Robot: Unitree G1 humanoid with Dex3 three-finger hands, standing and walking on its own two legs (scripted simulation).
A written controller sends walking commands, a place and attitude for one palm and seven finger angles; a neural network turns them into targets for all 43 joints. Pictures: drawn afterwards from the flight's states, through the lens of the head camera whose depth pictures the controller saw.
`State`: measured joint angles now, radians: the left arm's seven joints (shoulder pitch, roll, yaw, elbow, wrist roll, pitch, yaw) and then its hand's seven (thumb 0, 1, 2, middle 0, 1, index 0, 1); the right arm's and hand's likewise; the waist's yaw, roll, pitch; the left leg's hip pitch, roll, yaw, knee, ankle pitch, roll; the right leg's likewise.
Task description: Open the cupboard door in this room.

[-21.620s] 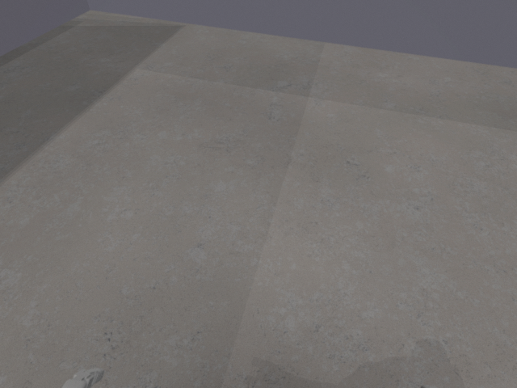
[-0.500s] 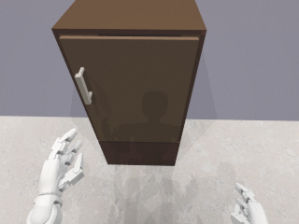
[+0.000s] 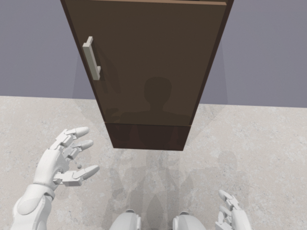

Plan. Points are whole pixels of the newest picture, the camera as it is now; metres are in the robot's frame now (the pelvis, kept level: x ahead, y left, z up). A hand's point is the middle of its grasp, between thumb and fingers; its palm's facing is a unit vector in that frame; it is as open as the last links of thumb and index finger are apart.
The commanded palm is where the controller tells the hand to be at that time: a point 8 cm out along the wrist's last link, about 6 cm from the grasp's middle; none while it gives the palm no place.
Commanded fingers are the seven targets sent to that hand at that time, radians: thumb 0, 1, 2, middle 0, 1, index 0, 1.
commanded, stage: raise the hand with hooked fingers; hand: left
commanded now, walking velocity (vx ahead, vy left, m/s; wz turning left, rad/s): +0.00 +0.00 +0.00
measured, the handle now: (93, 59) +0.61 +0.23 +0.08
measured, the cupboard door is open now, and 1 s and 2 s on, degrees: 0 0 0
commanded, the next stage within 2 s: move the hooked fingers beside the handle in 1.32 s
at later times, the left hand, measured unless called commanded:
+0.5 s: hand (41, 146) +0.29 +0.27 +0.08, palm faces +0.05 -1.00 -0.06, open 13.5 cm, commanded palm +0.27 +0.32 +0.07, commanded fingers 0.00 -0.50 0.30 -0.30 -1.20 -0.30 -1.20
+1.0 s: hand (39, 134) +0.31 +0.28 +0.09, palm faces -0.02 -1.00 -0.03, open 14.0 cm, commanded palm +0.29 +0.33 +0.09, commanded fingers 0.00 -0.50 0.30 -0.30 -1.20 -0.30 -1.20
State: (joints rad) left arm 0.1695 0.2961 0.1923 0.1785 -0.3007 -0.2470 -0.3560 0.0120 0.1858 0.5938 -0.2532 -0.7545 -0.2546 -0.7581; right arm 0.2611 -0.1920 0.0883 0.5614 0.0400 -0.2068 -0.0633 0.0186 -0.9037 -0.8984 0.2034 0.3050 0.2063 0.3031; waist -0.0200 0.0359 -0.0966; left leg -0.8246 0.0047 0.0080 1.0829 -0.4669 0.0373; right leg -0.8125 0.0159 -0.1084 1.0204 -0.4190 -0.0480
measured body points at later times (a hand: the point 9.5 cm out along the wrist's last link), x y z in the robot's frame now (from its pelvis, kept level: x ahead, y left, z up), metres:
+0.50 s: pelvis +0.03 +0.03 +0.02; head +0.08 +0.05 +0.46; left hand +0.28 +0.33 +0.09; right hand +0.21 -0.21 -0.04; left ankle +0.04 +0.09 -0.66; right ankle +0.05 -0.10 -0.66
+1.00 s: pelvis +0.03 +0.01 +0.03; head +0.08 +0.03 +0.47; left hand +0.31 +0.34 +0.09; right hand +0.17 -0.24 -0.05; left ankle +0.04 +0.09 -0.66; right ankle +0.05 -0.10 -0.66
